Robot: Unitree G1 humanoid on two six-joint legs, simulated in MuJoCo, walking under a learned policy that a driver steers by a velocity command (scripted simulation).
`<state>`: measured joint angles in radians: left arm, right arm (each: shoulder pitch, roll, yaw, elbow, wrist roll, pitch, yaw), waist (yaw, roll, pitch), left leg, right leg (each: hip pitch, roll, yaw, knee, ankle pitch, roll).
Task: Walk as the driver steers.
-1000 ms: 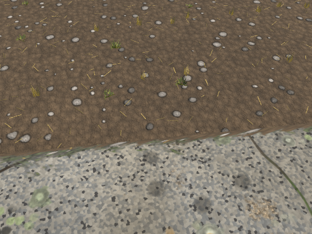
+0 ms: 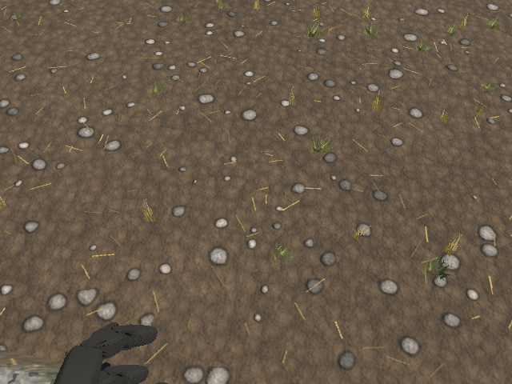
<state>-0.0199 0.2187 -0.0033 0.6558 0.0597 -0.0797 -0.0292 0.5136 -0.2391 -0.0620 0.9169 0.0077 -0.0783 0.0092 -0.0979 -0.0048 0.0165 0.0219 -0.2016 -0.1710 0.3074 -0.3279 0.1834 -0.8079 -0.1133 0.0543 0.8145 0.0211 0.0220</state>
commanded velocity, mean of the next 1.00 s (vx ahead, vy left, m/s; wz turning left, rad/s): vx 1.00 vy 0.00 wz -0.09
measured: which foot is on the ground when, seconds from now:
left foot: down 0.00-0.12, up 0.14-0.60, down 0.62-0.98, up 1.00-1.00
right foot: up 0.00-0.10, down 0.12-0.60, up 0.62-0.96, down 0.98-1.00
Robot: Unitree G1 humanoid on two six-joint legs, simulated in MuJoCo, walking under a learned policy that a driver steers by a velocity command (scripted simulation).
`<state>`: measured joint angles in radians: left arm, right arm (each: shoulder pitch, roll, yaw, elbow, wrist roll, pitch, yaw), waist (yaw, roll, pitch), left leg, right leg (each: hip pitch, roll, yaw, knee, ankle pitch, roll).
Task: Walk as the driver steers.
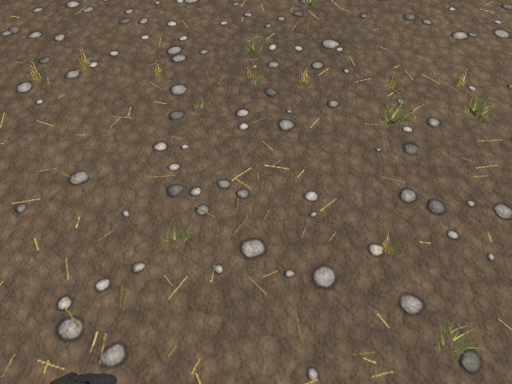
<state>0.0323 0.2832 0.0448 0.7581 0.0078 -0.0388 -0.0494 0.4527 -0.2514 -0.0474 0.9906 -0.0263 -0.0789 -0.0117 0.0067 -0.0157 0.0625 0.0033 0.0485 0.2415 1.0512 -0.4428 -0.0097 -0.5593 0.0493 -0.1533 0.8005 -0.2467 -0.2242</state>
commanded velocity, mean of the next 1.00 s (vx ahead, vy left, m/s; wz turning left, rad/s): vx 1.00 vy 0.00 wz -0.44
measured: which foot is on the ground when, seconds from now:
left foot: up 0.00-0.38, down 0.40-0.86, up 0.88-1.00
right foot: down 0.00-0.38, up 0.40-0.84, down 0.86-1.00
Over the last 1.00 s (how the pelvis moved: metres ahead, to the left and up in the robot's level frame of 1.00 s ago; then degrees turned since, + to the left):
0.95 0.12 -0.22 -8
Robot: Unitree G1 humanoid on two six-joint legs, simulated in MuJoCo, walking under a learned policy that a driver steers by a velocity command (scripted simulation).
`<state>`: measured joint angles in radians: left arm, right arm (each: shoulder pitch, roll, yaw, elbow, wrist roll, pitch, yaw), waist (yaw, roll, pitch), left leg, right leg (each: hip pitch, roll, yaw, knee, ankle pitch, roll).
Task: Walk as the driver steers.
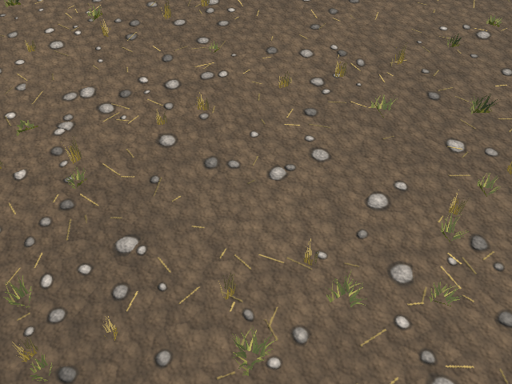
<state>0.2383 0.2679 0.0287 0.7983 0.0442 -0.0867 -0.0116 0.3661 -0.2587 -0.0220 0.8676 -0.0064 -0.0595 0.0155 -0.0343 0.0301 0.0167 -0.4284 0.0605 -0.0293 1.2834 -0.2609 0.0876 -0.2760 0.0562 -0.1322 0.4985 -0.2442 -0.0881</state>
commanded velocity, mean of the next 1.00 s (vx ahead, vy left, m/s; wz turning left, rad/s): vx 1.00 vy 0.00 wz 0.81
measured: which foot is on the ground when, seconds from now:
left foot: up 0.00-0.28, down 0.30-0.72, up 0.74-1.00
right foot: down 0.00-0.30, up 0.32-0.68, down 0.70-1.00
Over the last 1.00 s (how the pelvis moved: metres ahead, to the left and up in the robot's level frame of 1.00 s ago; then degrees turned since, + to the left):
0.86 -0.22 0.05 -26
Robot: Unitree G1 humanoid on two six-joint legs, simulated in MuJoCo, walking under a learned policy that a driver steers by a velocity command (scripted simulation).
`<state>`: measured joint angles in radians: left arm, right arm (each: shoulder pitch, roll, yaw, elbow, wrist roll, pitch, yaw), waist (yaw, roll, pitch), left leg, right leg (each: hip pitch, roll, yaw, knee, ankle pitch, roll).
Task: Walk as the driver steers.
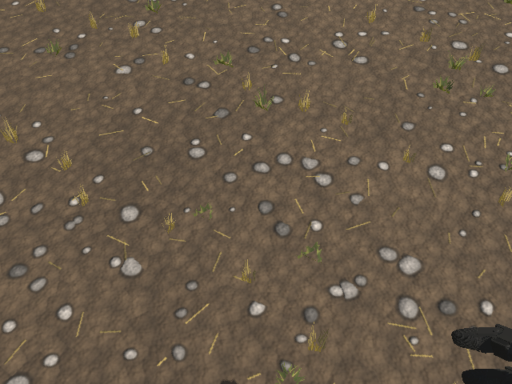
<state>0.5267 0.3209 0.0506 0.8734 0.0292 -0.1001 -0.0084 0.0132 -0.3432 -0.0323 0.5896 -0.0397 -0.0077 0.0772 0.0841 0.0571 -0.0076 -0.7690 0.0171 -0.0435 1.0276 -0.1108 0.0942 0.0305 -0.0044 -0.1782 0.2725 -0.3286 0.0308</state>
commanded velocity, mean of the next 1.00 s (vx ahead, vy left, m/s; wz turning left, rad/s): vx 1.00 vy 0.00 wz -0.70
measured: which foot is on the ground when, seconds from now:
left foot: up 0.00-0.12, down 0.14-0.60, up 0.62-1.00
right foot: down 0.00-0.14, up 0.16-0.58, down 0.60-1.00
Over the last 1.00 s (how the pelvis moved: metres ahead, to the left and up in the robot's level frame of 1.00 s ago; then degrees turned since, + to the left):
0.87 0.22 0.00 50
